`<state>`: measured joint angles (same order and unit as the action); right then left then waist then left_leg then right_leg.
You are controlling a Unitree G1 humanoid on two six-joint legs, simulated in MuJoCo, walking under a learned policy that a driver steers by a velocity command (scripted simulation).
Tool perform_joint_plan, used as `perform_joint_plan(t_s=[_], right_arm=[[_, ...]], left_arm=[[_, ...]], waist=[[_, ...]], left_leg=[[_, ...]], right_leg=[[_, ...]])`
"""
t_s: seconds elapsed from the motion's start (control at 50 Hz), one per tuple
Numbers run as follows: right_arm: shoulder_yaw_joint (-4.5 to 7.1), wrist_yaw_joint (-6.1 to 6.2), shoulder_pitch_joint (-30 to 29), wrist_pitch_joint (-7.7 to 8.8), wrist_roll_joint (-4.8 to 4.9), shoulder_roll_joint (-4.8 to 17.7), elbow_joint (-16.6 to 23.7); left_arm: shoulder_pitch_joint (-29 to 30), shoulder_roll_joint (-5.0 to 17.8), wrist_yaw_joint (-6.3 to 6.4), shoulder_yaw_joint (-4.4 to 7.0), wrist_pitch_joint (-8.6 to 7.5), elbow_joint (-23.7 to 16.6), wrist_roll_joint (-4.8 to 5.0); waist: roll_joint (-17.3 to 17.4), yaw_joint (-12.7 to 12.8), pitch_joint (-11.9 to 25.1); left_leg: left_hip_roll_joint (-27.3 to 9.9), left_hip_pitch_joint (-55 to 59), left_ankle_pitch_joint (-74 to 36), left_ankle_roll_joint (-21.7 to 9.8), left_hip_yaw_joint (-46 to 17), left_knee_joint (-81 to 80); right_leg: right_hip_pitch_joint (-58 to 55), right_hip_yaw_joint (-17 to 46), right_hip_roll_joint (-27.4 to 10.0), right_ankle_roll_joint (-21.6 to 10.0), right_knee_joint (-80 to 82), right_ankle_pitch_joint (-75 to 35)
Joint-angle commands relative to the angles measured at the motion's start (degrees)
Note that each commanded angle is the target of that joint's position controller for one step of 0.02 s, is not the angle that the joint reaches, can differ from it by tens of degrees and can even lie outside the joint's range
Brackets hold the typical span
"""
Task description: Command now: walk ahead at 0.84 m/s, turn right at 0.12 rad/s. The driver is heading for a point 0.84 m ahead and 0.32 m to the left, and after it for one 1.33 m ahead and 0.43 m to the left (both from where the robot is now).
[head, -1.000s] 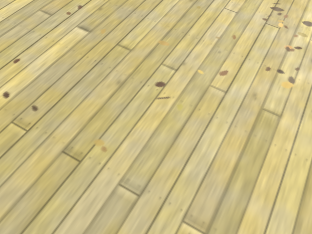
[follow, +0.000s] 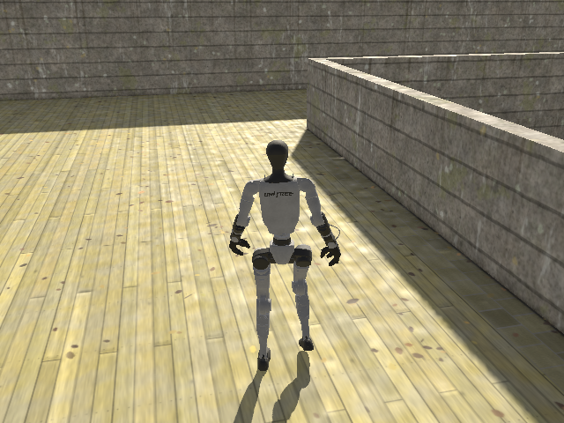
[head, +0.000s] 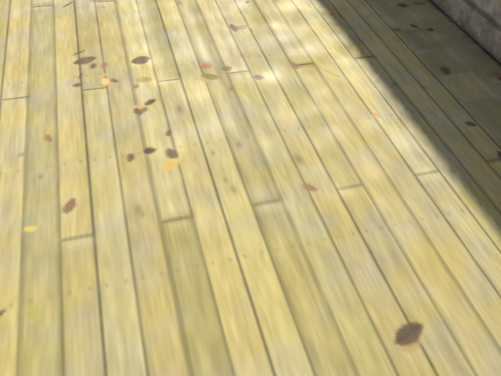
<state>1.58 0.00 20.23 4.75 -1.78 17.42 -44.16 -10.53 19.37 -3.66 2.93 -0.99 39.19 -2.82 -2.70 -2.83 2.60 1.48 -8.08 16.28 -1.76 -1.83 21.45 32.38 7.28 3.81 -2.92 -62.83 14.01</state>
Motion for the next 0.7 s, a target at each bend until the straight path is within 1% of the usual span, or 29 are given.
perform_joint_plan(t_s=[0.02,0.04,0.08,0.1,0.14,0.16,0.18,0.2,0.22,0.24,0.26,0.28,0.3,0.32,0.34,0.36,0.38,0.42,0.48,0.52,0.54,0.56,0.58,0.6,0.62,0.64,0.66,0.68,0.7], right_arm=[[1.92,-0.53,4.4,1.5,1.06,7.1,0.0],[1.76,-0.61,5.0,1.45,1.33,6.3,-0.3],[1.67,-0.55,5.9,1.3,1.03,5.4,-0.8],[2.04,-0.34,6.5,1.26,0.87,6.4,-1.3],[2.91,-0.05,7.3,1.01,1.09,9.3,-2.4],[3.08,-0.09,7.5,0.78,1.26,9.8,-3.0],[3.08,-0.21,7.6,0.71,1.34,10.0,-3.5],[3.16,-0.43,7.3,0.81,1.56,10.4,-4.0],[3.33,-0.75,6.1,1.09,2.06,10.9,-3.8],[2.75,-1.08,4.8,1.63,2.35,8.3,-2.3],[1.14,-0.92,7.9,1.53,3.67,-0.1,0.5],[2.05,-0.75,4.5,0.46,3.05,4.7,0.9],[2.48,-1.11,0.9,-0.23,2.22,5.3,1.2],[2.21,-1.79,0.2,-0.65,1.76,4.0,0.8],[2.24,-2.35,0.2,-1.38,1.23,3.2,0.2],[2.12,-2.89,0.3,-2.36,0.6,1.9,0.0],[1.94,-3.25,-1.0,-3.22,0.35,0.9,0.7],[1.69,-3.94,-5.7,-4.29,0.03,0.0,2.6],[1.03,-4.81,-12.5,-4.45,0.2,-0.2,6.1],[0.52,-5.48,-16.7,-4.35,0.3,0.5,7.9],[0.16,-5.93,-19.2,-4.24,0.19,0.4,8.9],[-0.13,-6.2,-21.1,-4.13,0.18,0.3,9.4],[-0.21,-6.24,-21.8,-4.07,0.36,0.6,9.6],[-0.04,-6.0,-20.3,-4.06,0.56,1.5,9.0],[0.3,-5.56,-16.5,-4.11,0.72,2.8,8.1],[1.12,-4.99,-8.8,-4.07,0.82,4.9,6.1],[2.49,-4.19,2.7,-4.0,0.8,7.6,2.9],[4.28,-2.79,12.6,-3.89,0.73,10.4,-0.8],[5.89,-1.38,7.5,-4.69,1.93,14.0,-1.0]], left_arm=[[6.9,3.4,-0.47,0.03,-1.11,-5.9,-0.71],[9.9,3.5,-0.52,-0.34,-1.23,-7.0,-0.94],[15.8,1.4,-0.94,-1.78,-1.78,-8.9,-0.22],[17.5,0.3,-1.23,-2.4,-2.03,-9.6,0.29],[17.8,0.5,-1.05,-2.64,-2.29,-10.0,0.63],[16.5,1.2,-0.58,-2.46,-2.42,-9.7,0.65],[13.3,2.3,0.18,-1.94,-2.64,-8.7,0.78],[6.4,4.1,1.18,-1.02,-2.97,-6.5,0.82],[-3.8,6.2,2.44,0.14,-3.28,-3.3,0.34],[-14.4,10.6,3.89,1.73,-3.64,-2.1,-0.89],[-17.7,14.3,4.35,2.52,-3.49,-1.7,-2.33],[-13.5,11.7,4.45,2.27,-3.03,-2.2,-1.01],[-8.7,7.1,4.35,1.21,-3.02,-1.9,-0.55],[-6.8,4.5,4.08,0.74,-3.31,-1.3,-0.33],[-5.9,3.0,4.1,0.4,-3.57,-0.8,-0.24],[-6.3,1.8,4.21,0.05,-3.95,0.3,0.31],[-6.9,1.1,4.04,-0.02,-4.58,1.3,0.93],[-8.4,-0.2,3.58,-0.19,-5.61,3.2,1.75],[-8.0,-1.1,3.42,-0.4,-6.56,4.8,1.44],[-8.0,0.1,3.78,-0.18,-6.84,5.8,1.26],[-8.9,1.1,4.03,-0.01,-6.86,6.4,1.29],[-9.7,2.0,4.28,0.08,-6.75,7.0,1.35],[-11.2,3.6,4.55,0.28,-6.64,7.4,1.35],[-12.4,5.5,4.94,0.68,-6.17,7.5,1.25],[-12.2,7.8,5.49,1.25,-5.36,7.3,1.05],[-10.4,9.8,5.89,1.86,-4.23,6.6,0.59],[-7.7,11.1,5.99,2.31,-3.18,5.5,0.25],[-6.6,10.7,5.36,2.34,-2.61,4.9,0.01],[-5.6,3.5,3.97,0.74,-3.12,3.8,-0.37]], waist=[[9.4,0.2,-7.9],[9.2,-0.2,-8.4],[9.1,-1.9,-9.5],[10.0,-2.3,-9.4],[10.9,-1.5,-8.7],[10.8,-0.5,-7.8],[10.7,1.4,-5.6],[9.3,5.1,-1.3],[6.9,10.3,4.9],[1.6,15.2,12.1],[-11.4,12.2,19.8],[-7.4,11.1,15.0],[-4.0,8.8,5.9],[-2.3,7.1,1.3],[-3.1,5.5,-1.1],[-3.9,4.1,-3.5],[-4.8,3.4,-5.0],[-3.5,2.9,-7.7],[-3.0,1.4,-10.2],[-1.0,1.0,-11.6],[0.1,1.5,-12.3],[1.2,1.7,-12.7],[0.9,1.7,-11.4],[-0.4,0.8,-8.9],[-2.3,-1.8,-5.9],[-3.7,-6.3,-1.1],[-4.1,-11.7,4.4],[-0.8,-14.7,8.2],[13.2,-8.9,2.5]], left_leg=[[-12.6,6.5,12.4,-8.4,-19.0,-15.2],[-12.3,6.2,9.4,-9.5,-18.4,-16.3],[-10.4,1.5,1.4,-9.5,-15.4,-17.1],[-10.3,-0.4,-3.1,-9.3,-14.4,-17.2],[-11.8,-1.2,-13.7,-9.4,-14.2,-16.2],[-12.3,-1.0,-19.3,-9.1,-13.8,-14.2],[-12.4,-1.1,-29.2,-8.3,-13.2,-10.1],[-11.1,-1.8,-41.0,-7.4,-11.1,-0.7],[-8.1,-7.7,-41.6,-6.3,-8.7,12.9],[-4.2,-19.2,-24.8,-5.6,-6.7,30.7],[0.5,-33.0,12.5,-5.0,-3.6,48.7],[-1.1,-36.4,6.5,-5.7,-4.3,55.0],[-4.0,-38.1,1.6,-5.7,-3.5,54.8],[-5.9,-36.8,-1.0,-5.0,-2.9,52.9],[-6.8,-35.4,-1.4,-4.3,-2.5,52.0],[-7.8,-35.0,-1.6,-3.6,-2.3,51.8],[-8.5,-35.8,-1.9,-3.3,-2.0,51.5],[-9.0,-39.8,-5.0,-3.0,-1.2,51.9],[-8.6,-40.4,-12.9,-3.2,1.1,46.3],[-7.6,-37.3,-16.8,-4.4,4.8,37.2],[-6.9,-34.5,-18.2,-5.2,7.2,31.9],[-5.2,-31.2,-18.9,-6.4,10.0,27.4],[-2.7,-27.2,-19.0,-7.4,12.6,24.5],[-0.1,-23.7,-17.5,-8.3,14.4,23.5],[1.9,-19.5,-14.4,-9.1,14.7,22.8],[3.6,-11.4,-10.9,-10.2,13.9,22.9],[4.6,0.7,-7.6,-11.9,11.4,21.7],[5.0,15.3,-5.0,-13.2,7.1,16.6],[-1.6,20.6,-2.7,-14.8,-4.9,14.6]], right_leg=[[17.6,-1.0,-3.7,1.1,2.9,-3.9],[17.8,-4.3,-5.5,2.1,6.2,-4.9],[10.9,-7.3,-5.7,3.6,16.3,-6.9],[6.3,-8.2,-5.2,3.8,20.4,-7.0],[-1.3,-9.4,-3.9,3.2,25.3,-5.2],[-5.6,-9.6,-2.9,2.5,27.5,-3.7],[-12.3,-9.6,-1.5,1.9,29.5,-2.6],[-22.6,-9.7,0.1,0.9,31.7,-2.2],[-37.3,-8.9,-1.1,0.0,32.1,-2.5],[-51.6,3.1,-13.6,-1.8,34.4,13.4],[-59.8,30.2,-30.7,-4.2,43.1,37.7],[-50.2,38.0,-30.0,-4.9,49.0,41.4],[-43.0,27.4,-26.9,-4.2,48.2,33.2],[-36.8,19.0,-24.4,-4.0,49.4,22.4],[-32.7,13.0,-22.1,-3.3,50.7,16.2],[-29.6,8.0,-20.5,-2.6,52.3,12.7],[-28.2,4.8,-20.5,-2.5,53.4,9.3],[-28.1,-1.9,-19.7,-2.1,55.2,0.6],[-25.9,-12.9,-17.0,-1.2,57.1,-11.8],[-25.6,-18.8,-15.4,-0.3,58.4,-20.0],[-25.9,-20.8,-15.2,0.2,59.0,-24.6],[-26.9,-22.9,-14.8,0.8,58.6,-33.1],[-29.3,-23.8,-15.0,1.5,55.9,-47.9],[-33.0,-24.1,-15.6,2.0,51.4,-62.3],[-35.9,-23.9,-16.7,2.3,44.8,-73.0],[-36.5,-23.2,-18.0,2.1,34.1,-79.2],[-33.1,-21.7,-18.9,1.0,19.8,-79.0],[-24.2,-21.2,-16.5,0.7,0.7,-61.5],[-5.5,-19.8,-5.0,2.3,-21.2,3.1]])
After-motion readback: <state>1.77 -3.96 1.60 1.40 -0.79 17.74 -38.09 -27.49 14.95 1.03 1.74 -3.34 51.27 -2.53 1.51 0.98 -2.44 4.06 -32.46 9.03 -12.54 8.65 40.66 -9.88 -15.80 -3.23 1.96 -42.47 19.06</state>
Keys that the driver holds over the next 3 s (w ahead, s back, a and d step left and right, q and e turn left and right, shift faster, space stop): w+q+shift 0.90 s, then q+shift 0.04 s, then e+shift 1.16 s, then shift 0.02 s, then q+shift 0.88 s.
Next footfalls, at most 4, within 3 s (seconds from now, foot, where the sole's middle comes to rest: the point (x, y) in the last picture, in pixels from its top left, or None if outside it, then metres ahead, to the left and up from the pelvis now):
0.24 right None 0.31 -0.14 -0.78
0.70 left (180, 325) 0.67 0.15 -0.78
1.10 right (136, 212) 1.08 0.32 -0.78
1.66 left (89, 233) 1.00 0.46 -0.78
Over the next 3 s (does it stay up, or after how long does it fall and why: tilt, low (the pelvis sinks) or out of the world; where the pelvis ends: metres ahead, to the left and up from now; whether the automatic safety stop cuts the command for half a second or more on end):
stays up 0.94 0.35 0.00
